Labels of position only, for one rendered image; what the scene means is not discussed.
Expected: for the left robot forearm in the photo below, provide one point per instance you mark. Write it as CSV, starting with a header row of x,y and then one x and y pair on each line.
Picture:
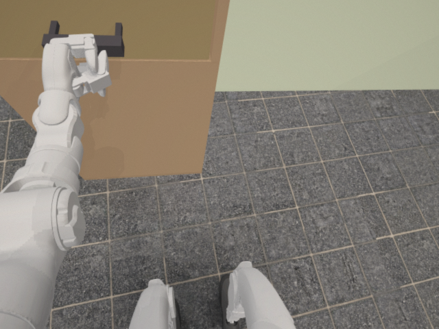
x,y
56,156

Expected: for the drawer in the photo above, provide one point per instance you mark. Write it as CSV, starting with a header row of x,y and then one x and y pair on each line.
x,y
152,29

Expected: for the right robot shin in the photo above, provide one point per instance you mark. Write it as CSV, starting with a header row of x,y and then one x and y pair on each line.
x,y
234,313

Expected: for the left robot upper arm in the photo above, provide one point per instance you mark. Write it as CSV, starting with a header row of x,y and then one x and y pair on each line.
x,y
37,228

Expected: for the cabinet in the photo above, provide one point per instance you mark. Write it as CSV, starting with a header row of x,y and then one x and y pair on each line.
x,y
154,119

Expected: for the handle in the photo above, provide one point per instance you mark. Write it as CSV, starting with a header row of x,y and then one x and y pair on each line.
x,y
113,45

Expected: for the right robot foot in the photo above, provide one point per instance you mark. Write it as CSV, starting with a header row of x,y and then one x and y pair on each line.
x,y
223,300

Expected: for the robot left hand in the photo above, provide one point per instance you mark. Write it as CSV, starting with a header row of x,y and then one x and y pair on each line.
x,y
59,68

